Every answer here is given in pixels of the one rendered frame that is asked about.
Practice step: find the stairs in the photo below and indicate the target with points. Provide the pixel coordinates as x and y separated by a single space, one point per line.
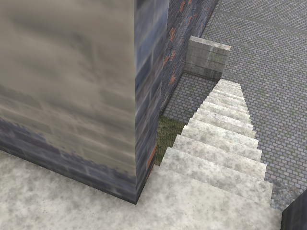
218 148

